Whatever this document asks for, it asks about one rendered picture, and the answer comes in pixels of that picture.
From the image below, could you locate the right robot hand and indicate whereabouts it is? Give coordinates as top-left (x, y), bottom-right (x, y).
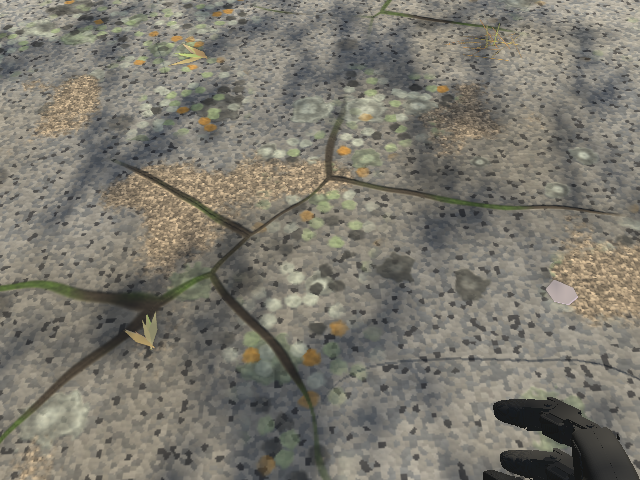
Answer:
top-left (483, 397), bottom-right (640, 480)

